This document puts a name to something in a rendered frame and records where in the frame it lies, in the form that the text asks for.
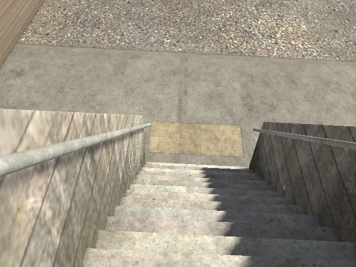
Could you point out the stairs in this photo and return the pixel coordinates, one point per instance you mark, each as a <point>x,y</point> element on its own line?
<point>187,215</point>

